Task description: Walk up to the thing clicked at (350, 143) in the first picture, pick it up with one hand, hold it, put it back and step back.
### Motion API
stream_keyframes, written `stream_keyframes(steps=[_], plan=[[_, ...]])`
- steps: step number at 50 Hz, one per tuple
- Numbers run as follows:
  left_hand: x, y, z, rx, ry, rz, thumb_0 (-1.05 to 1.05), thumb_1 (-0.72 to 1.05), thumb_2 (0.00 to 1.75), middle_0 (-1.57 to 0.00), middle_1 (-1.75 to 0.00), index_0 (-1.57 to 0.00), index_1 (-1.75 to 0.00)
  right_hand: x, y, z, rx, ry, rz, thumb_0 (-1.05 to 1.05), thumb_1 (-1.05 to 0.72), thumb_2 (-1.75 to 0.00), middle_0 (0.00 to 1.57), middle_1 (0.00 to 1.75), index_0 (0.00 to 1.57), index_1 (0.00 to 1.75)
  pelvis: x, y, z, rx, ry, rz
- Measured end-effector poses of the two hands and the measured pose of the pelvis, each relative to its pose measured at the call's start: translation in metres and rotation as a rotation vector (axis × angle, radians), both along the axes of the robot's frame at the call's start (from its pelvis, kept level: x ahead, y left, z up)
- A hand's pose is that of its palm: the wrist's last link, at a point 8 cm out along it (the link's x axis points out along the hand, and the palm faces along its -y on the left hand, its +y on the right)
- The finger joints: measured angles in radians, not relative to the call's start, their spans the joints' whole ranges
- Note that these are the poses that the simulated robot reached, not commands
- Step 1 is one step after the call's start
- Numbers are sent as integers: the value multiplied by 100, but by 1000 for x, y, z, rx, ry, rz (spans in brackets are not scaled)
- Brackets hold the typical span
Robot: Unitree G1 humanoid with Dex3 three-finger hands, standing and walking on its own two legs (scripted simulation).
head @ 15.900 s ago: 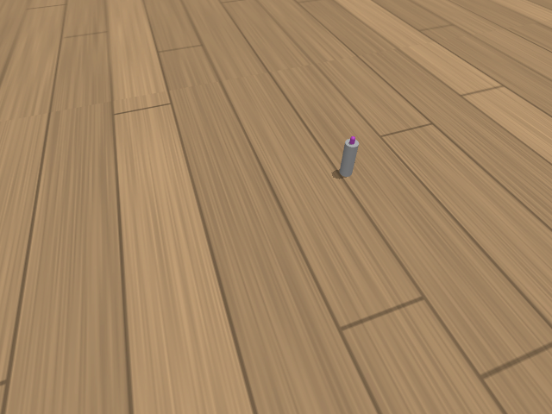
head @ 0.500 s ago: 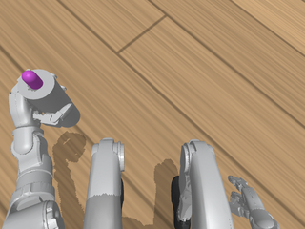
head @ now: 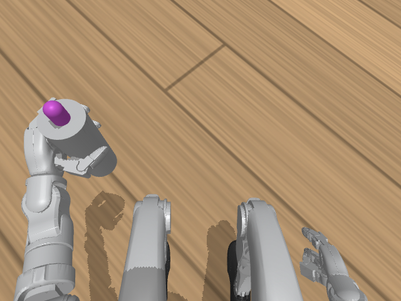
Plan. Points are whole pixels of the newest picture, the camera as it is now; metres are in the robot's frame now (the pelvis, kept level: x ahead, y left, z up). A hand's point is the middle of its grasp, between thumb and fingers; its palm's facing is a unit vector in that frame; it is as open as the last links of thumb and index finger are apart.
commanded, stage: lift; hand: left
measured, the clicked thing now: (82, 141) +0.38 +0.25 +0.00
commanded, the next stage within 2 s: hold in 1.66 s
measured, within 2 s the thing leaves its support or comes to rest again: neither
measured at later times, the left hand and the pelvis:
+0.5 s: hand (36, 78) +0.38 +0.23 +0.19, palm faces +0.24 -0.97 +0.01, open 9.8 cm; pelvis +0.04 +0.00 +0.15, yaw +3 degrees
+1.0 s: hand (6, 12) +0.39 +0.20 +0.27, palm faces +0.22 -0.98 +0.01, open 9.8 cm; pelvis +0.06 +0.00 +0.22, yaw +4 degrees
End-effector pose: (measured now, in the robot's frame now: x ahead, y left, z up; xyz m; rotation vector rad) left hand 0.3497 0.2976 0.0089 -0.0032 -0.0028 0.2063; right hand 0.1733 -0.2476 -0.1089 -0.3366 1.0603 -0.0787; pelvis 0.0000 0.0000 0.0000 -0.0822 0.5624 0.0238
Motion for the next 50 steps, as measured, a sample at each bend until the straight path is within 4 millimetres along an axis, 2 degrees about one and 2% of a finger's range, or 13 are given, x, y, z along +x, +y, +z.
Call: stream_keyframes(steps=[9,16,22,27,32,37,50], plan=[[-1,-11,67,3,0,3,1,-39,115,-75,-108,-73,-106,20,7,52,21,-53,-19,1,-91,-89,20,30,20,29,13,1,50,5,-23,11],[-3,-22,126,-2,11,7,1,-39,115,-75,-108,-73,-106,35,11,105,32,-110,-37,1,-91,-89,20,30,20,29,26,2,97,10,-70,20],[-2,-21,166,-9,9,43,1,-39,115,-75,-108,-73,-106,41,13,149,28,-150,-36,1,-91,-89,20,30,20,29,35,2,132,16,-121,30],[-1,-26,186,-12,29,22,1,-39,115,-75,-108,-73,-106,39,13,178,18,-165,-39,1,-91,-89,20,30,20,29,41,4,156,18,-163,38],[-1,-32,207,-9,28,8,1,-39,115,-75,-108,-73,-106,33,14,198,21,-156,-40,1,-91,-89,20,30,20,29,45,6,176,24,-199,40],[0,-31,227,-4,13,26,1,-39,115,-75,-108,-73,-106,28,18,209,38,-138,-41,1,-91,-89,20,30,20,29,49,7,192,32,-226,43],[3,-45,260,-11,3,16,1,-38,114,-76,-107,-74,-106,27,20,234,58,-126,-34,1,-91,-89,20,30,20,29,57,3,222,48,-288,44]])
